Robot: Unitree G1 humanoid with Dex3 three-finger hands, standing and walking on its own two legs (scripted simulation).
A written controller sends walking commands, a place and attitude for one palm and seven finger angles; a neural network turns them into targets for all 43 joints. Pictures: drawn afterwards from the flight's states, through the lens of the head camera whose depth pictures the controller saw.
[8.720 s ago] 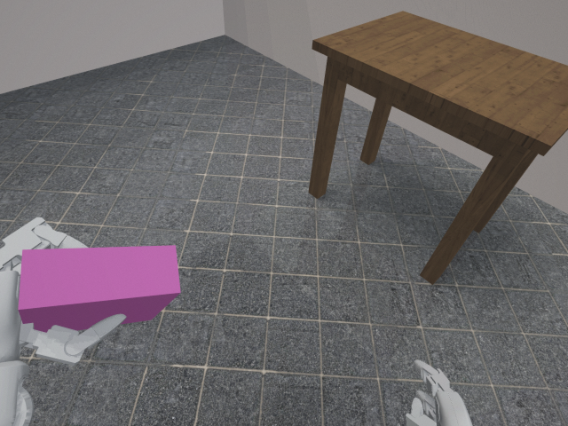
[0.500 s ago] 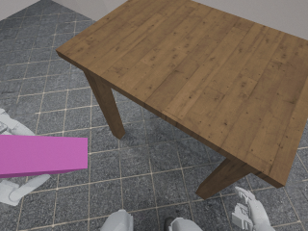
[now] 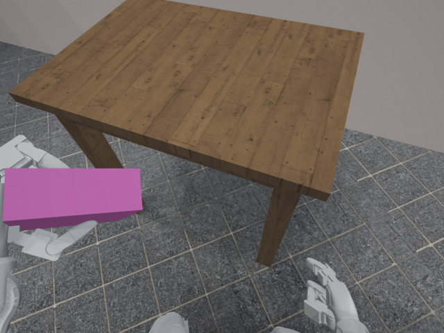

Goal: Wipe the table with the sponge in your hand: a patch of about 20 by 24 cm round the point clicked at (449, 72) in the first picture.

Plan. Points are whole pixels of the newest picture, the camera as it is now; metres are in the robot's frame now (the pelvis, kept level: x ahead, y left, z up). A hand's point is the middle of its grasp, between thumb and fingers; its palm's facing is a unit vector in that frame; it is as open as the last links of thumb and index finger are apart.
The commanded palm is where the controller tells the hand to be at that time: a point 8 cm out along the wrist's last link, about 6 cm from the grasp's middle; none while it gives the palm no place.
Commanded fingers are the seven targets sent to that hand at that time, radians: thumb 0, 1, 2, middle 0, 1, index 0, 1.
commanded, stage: turn to face it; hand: left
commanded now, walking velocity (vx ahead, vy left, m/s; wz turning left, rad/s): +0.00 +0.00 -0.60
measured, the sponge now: (94, 200) +0.25 +0.19 +0.16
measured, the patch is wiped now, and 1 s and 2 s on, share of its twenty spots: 0.00 0.00 0.00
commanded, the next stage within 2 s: take the last steps up to it in 1.24 s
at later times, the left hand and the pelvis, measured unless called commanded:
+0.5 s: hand (103, 212) +0.23 +0.16 +0.18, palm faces +0.13 -0.87 -0.47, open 9.7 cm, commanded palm +0.19 +0.20 +0.20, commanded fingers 0.00 0.10 1.30 -1.20 -1.60 -1.20 -1.60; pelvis -0.05 -0.01 +0.01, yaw -18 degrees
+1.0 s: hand (233, 243) +0.20 +0.01 +0.20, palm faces -0.19 -0.78 -0.59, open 9.7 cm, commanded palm +0.17 +0.09 +0.20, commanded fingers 0.00 0.10 1.30 -1.20 -1.60 -1.20 -1.60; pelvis -0.12 -0.06 +0.02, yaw -33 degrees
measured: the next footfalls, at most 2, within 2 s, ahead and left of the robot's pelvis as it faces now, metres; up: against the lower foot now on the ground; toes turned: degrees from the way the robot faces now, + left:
left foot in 0.38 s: +0.02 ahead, +0.13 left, +0.00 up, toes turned -9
right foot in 0.66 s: -0.07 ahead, -0.15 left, +0.00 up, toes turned -30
